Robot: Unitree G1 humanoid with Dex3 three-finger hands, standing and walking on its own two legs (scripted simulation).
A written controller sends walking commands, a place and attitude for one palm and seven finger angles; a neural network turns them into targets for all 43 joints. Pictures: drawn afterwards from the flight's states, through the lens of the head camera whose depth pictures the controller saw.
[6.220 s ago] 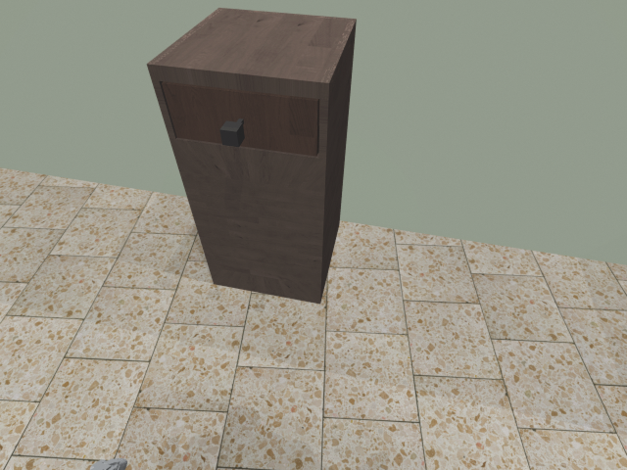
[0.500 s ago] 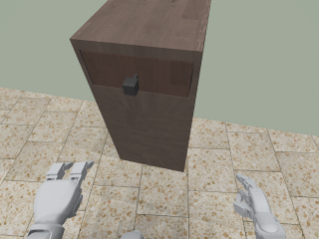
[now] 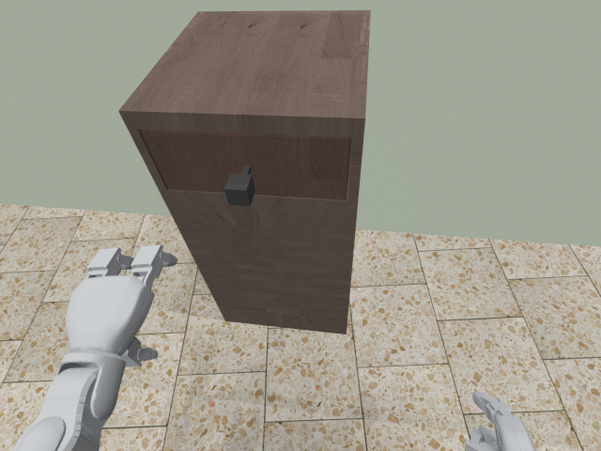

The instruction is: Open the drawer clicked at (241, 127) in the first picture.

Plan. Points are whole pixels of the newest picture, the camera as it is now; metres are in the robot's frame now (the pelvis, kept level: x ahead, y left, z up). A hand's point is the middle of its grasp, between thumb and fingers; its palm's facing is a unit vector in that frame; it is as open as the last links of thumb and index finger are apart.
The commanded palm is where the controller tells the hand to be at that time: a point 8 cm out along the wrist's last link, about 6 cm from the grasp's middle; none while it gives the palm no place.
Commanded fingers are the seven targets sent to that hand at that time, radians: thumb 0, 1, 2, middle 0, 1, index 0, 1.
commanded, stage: raise the hand with hooked fingers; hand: left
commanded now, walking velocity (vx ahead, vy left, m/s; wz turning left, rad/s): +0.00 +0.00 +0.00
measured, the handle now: (242, 182) +0.56 +0.18 +0.00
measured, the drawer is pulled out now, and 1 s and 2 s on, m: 0.00 0.00 0.00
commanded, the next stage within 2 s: move the hooked fingers above the handle in 0.82 s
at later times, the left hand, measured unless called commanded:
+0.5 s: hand (112, 243) +0.32 +0.27 +0.13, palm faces +0.05 -0.05 -1.00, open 13.8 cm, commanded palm +0.28 +0.27 +0.17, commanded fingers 0.00 -0.50 0.30 -0.30 -1.20 -0.30 -1.20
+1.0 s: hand (127, 261) +0.30 +0.25 +0.11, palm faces +0.04 -0.06 -1.00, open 13.9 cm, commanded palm +0.29 +0.25 +0.17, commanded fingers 0.00 -0.50 0.30 -0.30 -1.20 -0.30 -1.20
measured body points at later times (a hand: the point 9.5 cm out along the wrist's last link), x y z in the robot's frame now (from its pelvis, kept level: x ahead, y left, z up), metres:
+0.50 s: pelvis +0.01 +0.02 +0.02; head +0.02 -0.01 +0.47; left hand +0.31 +0.27 +0.18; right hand +0.20 -0.18 -0.09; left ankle -0.01 +0.13 -0.72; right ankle +0.00 -0.10 -0.72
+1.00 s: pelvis -0.01 +0.01 +0.02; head +0.01 -0.03 +0.47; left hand +0.29 +0.25 +0.17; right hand +0.18 -0.22 -0.10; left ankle -0.01 +0.13 -0.72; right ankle +0.00 -0.10 -0.72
